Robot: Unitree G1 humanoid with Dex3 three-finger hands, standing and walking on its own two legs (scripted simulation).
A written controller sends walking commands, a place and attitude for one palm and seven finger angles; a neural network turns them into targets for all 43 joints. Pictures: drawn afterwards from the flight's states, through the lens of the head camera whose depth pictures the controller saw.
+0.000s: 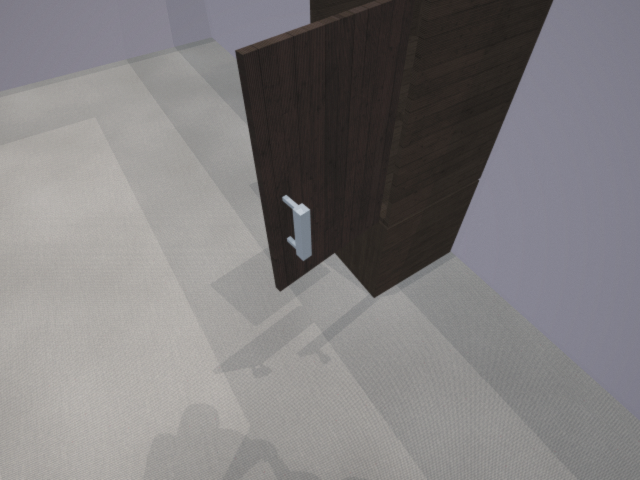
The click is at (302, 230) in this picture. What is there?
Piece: cupboard door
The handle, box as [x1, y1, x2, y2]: [282, 195, 311, 260]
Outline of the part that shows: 285,195 282,197 282,199 293,210 295,239 294,240 290,236 287,238 287,241 296,249 296,254 303,260 311,255 309,209 302,203 298,205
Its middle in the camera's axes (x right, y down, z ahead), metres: -0.05 -0.02 +0.80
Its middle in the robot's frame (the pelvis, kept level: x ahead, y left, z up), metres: +0.59 +0.09 -0.12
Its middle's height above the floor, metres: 0.66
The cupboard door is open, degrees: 98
